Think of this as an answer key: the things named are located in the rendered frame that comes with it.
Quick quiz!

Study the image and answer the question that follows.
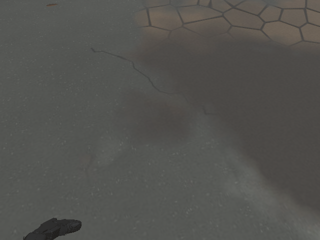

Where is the left robot hand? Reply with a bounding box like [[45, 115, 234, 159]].
[[23, 218, 82, 240]]

